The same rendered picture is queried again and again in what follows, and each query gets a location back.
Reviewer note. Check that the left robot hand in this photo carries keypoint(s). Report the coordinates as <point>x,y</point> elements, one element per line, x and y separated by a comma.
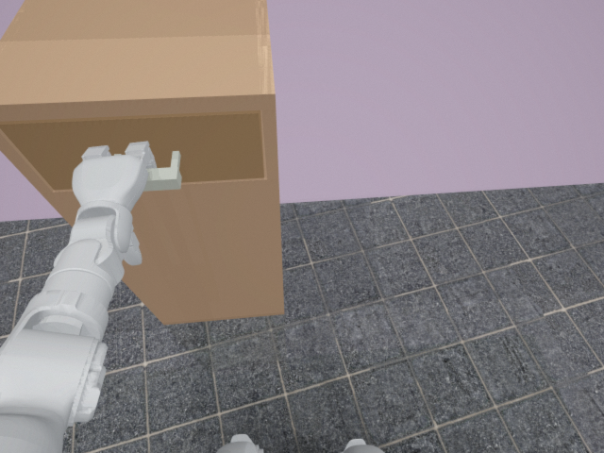
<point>120,179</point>

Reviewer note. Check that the cabinet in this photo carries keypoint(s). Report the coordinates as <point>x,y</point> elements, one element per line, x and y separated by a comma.
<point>212,249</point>

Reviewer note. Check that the left robot shin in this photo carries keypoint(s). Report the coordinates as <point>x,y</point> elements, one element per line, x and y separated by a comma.
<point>240,438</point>

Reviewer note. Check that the robot left forearm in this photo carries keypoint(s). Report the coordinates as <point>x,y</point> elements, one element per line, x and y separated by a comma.
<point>76,295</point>

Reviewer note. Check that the robot left upper arm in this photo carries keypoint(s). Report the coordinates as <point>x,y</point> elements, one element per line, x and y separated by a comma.
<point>48,381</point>

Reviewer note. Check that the drawer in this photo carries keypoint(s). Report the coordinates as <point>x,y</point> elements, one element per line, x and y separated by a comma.
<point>213,145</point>

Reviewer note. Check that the handle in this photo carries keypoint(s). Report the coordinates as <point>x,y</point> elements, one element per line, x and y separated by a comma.
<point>160,179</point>

